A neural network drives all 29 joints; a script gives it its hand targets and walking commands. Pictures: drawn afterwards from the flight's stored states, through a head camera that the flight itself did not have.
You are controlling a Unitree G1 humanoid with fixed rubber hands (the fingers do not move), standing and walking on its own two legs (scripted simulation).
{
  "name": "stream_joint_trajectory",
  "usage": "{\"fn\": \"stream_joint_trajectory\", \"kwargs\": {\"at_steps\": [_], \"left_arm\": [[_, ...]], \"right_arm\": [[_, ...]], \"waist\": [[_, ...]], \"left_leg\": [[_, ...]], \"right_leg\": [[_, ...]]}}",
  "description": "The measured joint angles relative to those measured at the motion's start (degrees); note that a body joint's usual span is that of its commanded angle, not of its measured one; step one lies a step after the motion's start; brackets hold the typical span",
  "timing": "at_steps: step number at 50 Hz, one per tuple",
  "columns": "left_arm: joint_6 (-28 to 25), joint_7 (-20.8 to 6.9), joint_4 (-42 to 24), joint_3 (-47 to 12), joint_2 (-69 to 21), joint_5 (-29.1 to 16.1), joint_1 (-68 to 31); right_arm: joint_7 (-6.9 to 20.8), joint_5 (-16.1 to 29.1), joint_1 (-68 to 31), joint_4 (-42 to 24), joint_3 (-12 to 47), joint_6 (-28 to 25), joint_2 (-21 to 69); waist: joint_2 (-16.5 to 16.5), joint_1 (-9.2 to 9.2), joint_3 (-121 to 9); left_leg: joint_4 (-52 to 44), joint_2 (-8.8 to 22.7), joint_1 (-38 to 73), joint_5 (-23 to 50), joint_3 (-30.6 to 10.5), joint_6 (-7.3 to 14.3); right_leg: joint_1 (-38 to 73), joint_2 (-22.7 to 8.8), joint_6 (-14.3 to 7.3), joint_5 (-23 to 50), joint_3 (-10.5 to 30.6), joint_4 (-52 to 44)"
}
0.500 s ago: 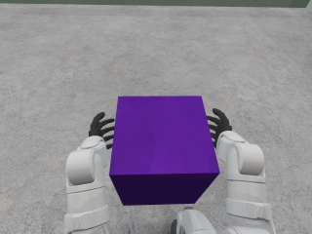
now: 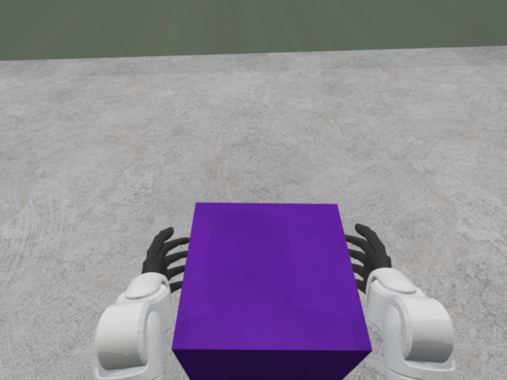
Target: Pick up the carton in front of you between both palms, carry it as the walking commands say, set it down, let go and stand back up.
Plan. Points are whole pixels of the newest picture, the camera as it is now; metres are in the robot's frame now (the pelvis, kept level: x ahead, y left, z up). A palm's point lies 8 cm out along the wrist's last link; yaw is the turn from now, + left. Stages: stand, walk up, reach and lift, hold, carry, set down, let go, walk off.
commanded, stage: carry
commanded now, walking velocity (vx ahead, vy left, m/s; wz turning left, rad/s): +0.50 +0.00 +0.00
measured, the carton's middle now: (264, 303) +0.24 +0.00 +0.01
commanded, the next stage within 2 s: none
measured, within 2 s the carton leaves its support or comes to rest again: neither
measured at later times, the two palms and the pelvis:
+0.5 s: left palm (176, 142) +0.57 +0.16 +0.09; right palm (318, 141) +0.55 -0.13 +0.09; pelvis +0.32 +0.03 +0.00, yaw -4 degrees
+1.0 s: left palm (202, 81) +0.85 +0.13 +0.10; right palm (310, 78) +0.84 -0.17 +0.09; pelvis +0.60 -0.01 +0.00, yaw -2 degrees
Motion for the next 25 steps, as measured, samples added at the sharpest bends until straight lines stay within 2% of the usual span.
{"fn": "stream_joint_trajectory", "kwargs": {"at_steps": [4,6,7,8,10,11,13,15,19,25], "left_arm": [[0.3,-0.2,-1.0,0.3,0.0,0.0,-0.4],[0.4,-0.3,-1.2,0.7,0.0,0.0,-0.6],[0.4,-0.3,-1.1,1.1,0.0,0.0,-0.7],[0.3,-0.3,-0.3,2.0,0.1,-0.1,-1.3],[0.3,-0.3,1.3,3.1,0.0,0.0,-2.2],[0.3,-0.3,1.8,3.2,0.0,0.1,-2.3],[0.1,-0.4,2.4,2.6,0.0,0.3,-1.9],[-0.5,-0.5,2.5,1.9,0.0,0.5,-1.3],[-1.7,-0.7,1.1,0.7,0.0,0.9,0.5],[-1.3,-0.6,-3.3,0.2,-0.1,0.9,2.5]], "right_arm": [[-0.4,0.4,-0.8,-1.0,0.0,0.7,0.0],[-0.5,0.4,-1.8,-0.6,0.1,1.0,-0.1],[-0.5,0.4,-2.5,0.1,0.2,1.1,0.0],[-0.5,0.2,-3.2,1.6,0.5,0.5,0.0],[-0.5,0.0,-4.5,4.2,0.4,0.1,0.0],[-0.5,0.1,-4.6,4.8,0.3,0.0,0.1],[-0.5,0.2,-3.7,4.9,0.1,-0.3,0.0],[-0.4,0.3,-2.4,4.4,0.0,-0.9,0.0],[-0.4,0.7,-0.4,2.8,0.3,-2.2,0.0],[-0.3,1.1,0.6,-0.5,1.3,-1.8,0.0]], "waist": [[-0.1,0.2,-0.3],[-0.5,0.56,-0.2],[-0.5,0.68,-0.1],[-1.5,0.18,0.0],[-1.8,-0.48,1.1],[-1.5,-0.67,1.6],[-1.0,-0.99,2.1],[-0.6,-1.33,2.2],[-0.3,-1.66,1.5],[-0.4,-1.33,0.5]], "left_leg": [[-5.2,-1.8,2.7,2.1,3.2,1.2],[-8.6,-3.4,6.9,1.6,5.8,1.9],[-9.5,-3.9,9.1,1.6,6.5,2.4],[-6.8,-4.5,8.7,0.4,7.1,3.4],[-3.8,-4.5,9.3,-3.9,7.5,4.8],[-4.4,-4.5,10.5,-5.0,7.6,5.1],[-7.5,-4.6,13.7,-5.3,7.4,4.5],[-11.0,-4.8,17.0,-5.6,7.1,4.3],[-16.6,-5.0,23.2,-6.6,6.3,3.7],[-20.8,-5.3,32.1,-11.0,5.7,1.6]], "right_leg": [[5.2,-1.3,2.4,-5.4,1.1,0.8],[6.1,-2.7,3.7,-10.0,1.5,6.0],[4.9,-3.6,4.2,-12.8,1.4,12.2],[1.4,-5.3,4.2,-12.0,1.9,21.7],[-8.5,-4.9,4.1,-10.9,6.3,43.0],[-13.2,-4.4,3.6,-9.9,7.5,50.7],[-20.7,-4.6,2.8,-6.1,7.7,56.9],[-26.0,-5.4,2.7,-2.8,7.1,54.8],[-32.0,-7.0,4.0,1.7,5.8,42.2],[-33.7,-7.6,4.5,9.2,3.2,24.0]]}}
